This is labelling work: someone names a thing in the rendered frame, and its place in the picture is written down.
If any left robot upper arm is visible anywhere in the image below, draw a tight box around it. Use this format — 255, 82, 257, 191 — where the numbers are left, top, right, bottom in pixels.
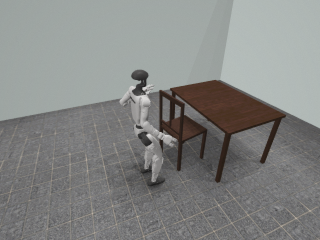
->
119, 86, 136, 107

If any robot left hand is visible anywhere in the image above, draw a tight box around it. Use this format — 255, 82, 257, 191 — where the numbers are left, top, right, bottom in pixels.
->
142, 84, 155, 95

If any humanoid robot head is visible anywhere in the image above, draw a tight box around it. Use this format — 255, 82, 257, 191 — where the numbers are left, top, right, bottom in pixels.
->
131, 69, 149, 96

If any chair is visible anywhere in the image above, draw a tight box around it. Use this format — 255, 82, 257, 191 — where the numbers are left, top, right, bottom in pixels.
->
159, 90, 208, 171

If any right robot forearm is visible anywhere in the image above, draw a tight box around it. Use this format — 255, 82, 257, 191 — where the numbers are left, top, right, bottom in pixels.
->
143, 122, 165, 140

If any right robot upper arm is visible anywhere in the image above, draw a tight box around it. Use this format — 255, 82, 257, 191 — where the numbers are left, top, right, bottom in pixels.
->
140, 96, 151, 128

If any table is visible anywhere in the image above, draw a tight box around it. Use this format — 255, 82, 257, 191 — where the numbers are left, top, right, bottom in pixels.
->
170, 80, 286, 183

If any right robot foot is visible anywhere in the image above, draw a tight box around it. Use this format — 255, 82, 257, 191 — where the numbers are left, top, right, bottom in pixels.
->
147, 177, 165, 187

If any robot right hand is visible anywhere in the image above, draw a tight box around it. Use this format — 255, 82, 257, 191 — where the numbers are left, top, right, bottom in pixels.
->
163, 135, 178, 147

